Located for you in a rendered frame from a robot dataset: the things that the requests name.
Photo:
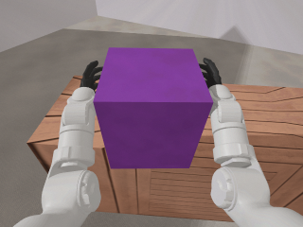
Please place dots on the right robot forearm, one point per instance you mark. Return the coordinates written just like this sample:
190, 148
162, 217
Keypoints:
229, 131

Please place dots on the right robot hand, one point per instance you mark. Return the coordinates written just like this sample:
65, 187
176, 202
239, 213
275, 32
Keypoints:
211, 75

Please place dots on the left robot hand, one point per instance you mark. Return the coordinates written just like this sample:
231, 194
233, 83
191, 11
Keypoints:
88, 77

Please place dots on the left robot upper arm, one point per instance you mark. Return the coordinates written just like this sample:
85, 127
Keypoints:
68, 199

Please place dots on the right robot upper arm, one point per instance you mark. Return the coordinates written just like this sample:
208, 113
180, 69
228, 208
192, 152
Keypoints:
244, 195

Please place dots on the pedestal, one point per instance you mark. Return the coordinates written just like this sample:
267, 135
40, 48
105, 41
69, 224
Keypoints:
273, 119

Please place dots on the carton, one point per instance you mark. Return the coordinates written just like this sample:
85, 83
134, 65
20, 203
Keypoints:
152, 105

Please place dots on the left robot forearm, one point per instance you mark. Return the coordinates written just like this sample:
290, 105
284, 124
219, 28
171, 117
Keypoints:
76, 137

